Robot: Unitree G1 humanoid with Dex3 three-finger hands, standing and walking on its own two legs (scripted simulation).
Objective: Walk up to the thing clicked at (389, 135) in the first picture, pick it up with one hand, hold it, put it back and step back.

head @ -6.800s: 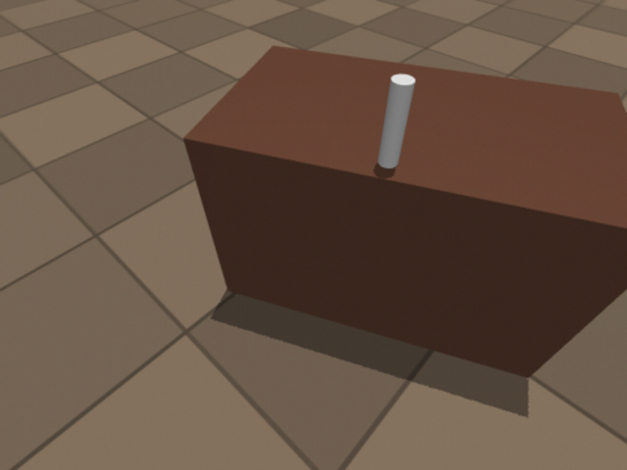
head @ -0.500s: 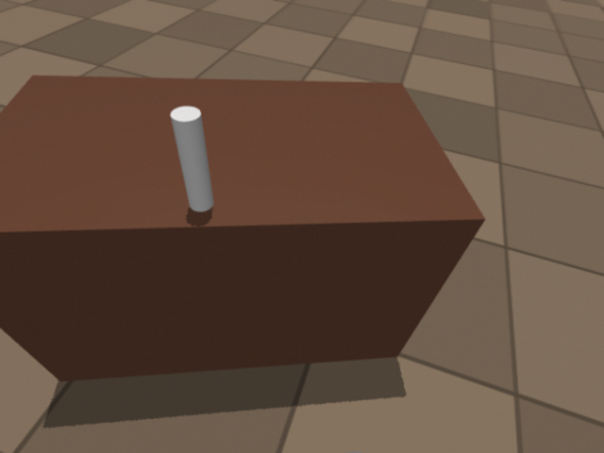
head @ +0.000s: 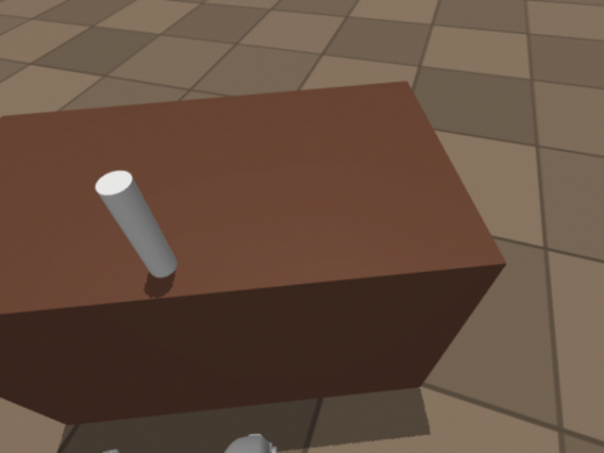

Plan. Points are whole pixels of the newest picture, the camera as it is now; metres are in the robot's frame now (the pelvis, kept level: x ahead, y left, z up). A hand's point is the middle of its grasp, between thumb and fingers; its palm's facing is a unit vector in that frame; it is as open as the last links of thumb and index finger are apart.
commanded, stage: walk up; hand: left
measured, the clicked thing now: (142, 230) +0.44 +0.26 +0.04
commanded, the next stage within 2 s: stand in 1.32 s
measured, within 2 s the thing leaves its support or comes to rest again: neither
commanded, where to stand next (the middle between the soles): +0.08 +0.02 m, yaw +3 degrees
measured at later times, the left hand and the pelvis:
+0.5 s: hand out of the picture +0.08 +0.28 -0.15, palm faces +0.02 -0.93 -0.38, open 7.4 cm; pelvis +0.02 +0.01 +0.00, yaw +2 degrees
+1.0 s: hand out of the picture +0.10 +0.27 -0.14, palm faces +0.03 -0.94 -0.34, open 7.4 cm; pelvis +0.03 +0.01 +0.02, yaw +3 degrees
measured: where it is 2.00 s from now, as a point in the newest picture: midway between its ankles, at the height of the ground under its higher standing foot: outside the picture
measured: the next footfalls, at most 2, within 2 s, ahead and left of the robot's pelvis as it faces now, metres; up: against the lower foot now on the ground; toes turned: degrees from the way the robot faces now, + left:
left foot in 0.12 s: +0.13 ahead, +0.13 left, +0.00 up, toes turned +3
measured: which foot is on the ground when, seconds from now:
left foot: up 0.00-0.10, down 0.12-1.00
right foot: down 0.00-1.00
